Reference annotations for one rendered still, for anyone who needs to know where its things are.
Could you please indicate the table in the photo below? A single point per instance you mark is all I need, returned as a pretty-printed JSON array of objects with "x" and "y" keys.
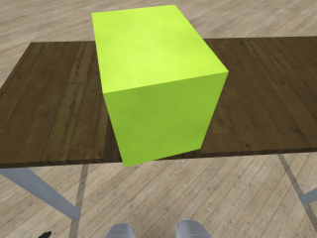
[{"x": 53, "y": 111}]

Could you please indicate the left robot thigh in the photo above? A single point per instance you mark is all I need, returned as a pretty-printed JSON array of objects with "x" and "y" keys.
[{"x": 121, "y": 230}]

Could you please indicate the robot thigh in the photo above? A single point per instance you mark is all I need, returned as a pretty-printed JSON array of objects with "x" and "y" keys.
[
  {"x": 190, "y": 229},
  {"x": 121, "y": 230}
]

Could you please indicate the carton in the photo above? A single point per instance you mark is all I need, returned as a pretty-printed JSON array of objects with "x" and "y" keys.
[{"x": 160, "y": 81}]

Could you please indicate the right robot thigh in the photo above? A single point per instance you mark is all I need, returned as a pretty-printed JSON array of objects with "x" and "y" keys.
[{"x": 190, "y": 229}]

